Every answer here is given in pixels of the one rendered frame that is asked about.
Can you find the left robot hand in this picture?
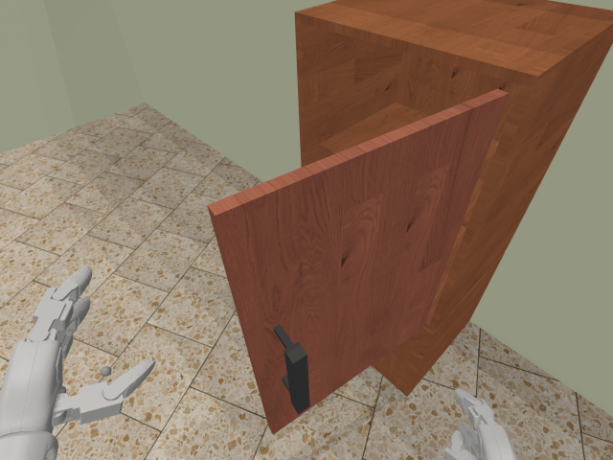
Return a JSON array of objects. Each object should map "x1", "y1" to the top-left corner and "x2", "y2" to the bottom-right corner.
[{"x1": 0, "y1": 265, "x2": 155, "y2": 438}]

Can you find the cupboard door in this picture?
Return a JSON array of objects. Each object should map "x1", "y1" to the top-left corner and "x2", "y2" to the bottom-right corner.
[{"x1": 207, "y1": 89, "x2": 510, "y2": 435}]

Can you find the handle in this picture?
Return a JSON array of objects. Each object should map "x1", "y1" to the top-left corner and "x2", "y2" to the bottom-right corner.
[{"x1": 274, "y1": 324, "x2": 310, "y2": 414}]

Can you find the robot left forearm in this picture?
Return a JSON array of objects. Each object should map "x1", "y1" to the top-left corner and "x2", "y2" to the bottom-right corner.
[{"x1": 0, "y1": 431, "x2": 58, "y2": 460}]

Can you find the right robot hand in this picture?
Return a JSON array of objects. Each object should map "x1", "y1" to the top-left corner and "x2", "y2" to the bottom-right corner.
[{"x1": 445, "y1": 388, "x2": 517, "y2": 460}]

